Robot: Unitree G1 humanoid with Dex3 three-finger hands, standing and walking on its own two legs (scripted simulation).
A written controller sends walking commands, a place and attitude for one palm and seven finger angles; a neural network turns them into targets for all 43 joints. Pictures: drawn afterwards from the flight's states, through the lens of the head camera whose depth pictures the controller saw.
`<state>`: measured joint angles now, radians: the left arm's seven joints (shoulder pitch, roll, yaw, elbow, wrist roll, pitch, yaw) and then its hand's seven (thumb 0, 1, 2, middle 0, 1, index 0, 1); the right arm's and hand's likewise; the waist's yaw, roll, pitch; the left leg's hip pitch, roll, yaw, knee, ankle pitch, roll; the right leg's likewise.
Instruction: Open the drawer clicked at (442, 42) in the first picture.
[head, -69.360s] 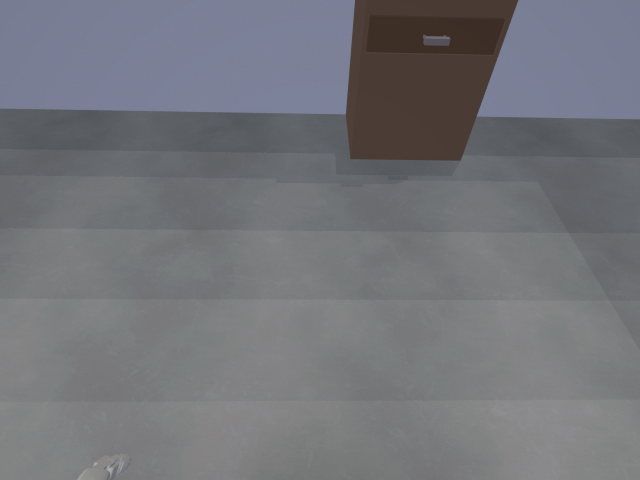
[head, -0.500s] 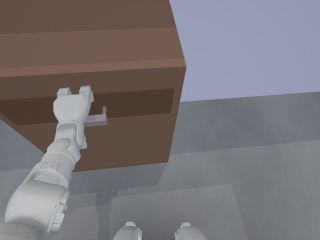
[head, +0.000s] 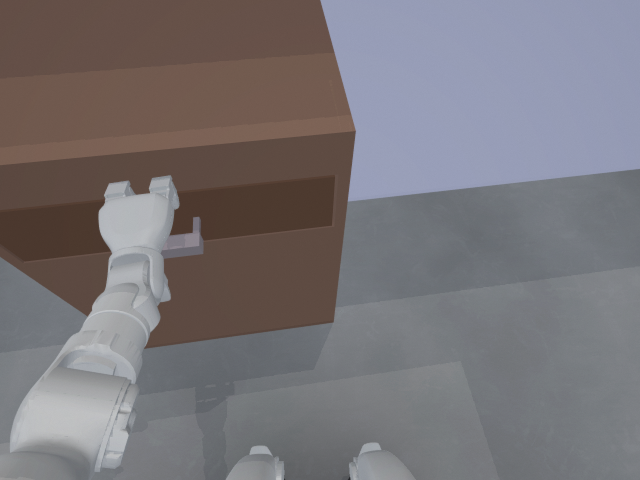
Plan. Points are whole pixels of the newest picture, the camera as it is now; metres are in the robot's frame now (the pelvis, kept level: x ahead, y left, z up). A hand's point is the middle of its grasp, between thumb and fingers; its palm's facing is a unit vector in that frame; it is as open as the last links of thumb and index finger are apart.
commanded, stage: re-aim the fingers above the handle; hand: left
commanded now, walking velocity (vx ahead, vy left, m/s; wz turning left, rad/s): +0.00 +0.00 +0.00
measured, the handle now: (170, 235) +0.49 +0.23 -0.08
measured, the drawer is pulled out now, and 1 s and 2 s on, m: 0.00 0.00 0.00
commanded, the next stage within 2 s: lower the fingers behind the handle in 0.50 s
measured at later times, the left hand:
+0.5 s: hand (172, 241) +0.45 +0.20 -0.03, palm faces +0.03 +0.00 -1.00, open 13.4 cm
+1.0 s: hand (152, 264) +0.43 +0.24 -0.06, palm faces -0.04 -0.04 -1.00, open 13.8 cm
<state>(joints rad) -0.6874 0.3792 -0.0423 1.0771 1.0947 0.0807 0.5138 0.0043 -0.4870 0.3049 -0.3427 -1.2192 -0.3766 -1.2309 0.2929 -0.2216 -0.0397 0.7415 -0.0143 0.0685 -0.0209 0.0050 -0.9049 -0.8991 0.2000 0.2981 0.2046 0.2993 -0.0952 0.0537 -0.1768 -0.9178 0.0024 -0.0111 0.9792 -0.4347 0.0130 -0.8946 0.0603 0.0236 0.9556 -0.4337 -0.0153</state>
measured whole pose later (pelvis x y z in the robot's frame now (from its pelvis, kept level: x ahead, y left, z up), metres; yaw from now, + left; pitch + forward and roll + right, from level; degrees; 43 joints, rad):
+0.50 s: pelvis +0.00 +0.00 -0.01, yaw +0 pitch +23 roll -1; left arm -0.68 0.34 -0.05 1.04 1.14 0.05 0.58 0.00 -0.49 0.30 -0.38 -1.25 -0.38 -1.25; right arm 0.26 -0.22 -0.05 0.75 -0.03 0.07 -0.01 0.00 -0.91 -0.90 0.20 0.30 0.20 0.30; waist -0.10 0.05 -0.18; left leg -0.98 0.00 -0.02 1.04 -0.46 0.02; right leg -0.95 0.06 0.02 1.00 -0.46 -0.01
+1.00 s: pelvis +0.00 +0.00 -0.02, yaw +1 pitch +25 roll -2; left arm -0.63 0.42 -0.03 1.01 1.14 -0.09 0.52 0.00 -0.49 0.30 -0.32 -1.21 -0.33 -1.20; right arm 0.30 -0.25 -0.08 0.75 -0.03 0.03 -0.02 0.01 -0.91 -0.90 0.20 0.30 0.20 0.30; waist -0.08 0.03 -0.21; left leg -1.06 0.00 -0.04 1.10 -0.48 0.01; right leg -1.02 0.06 -0.01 1.06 -0.48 -0.02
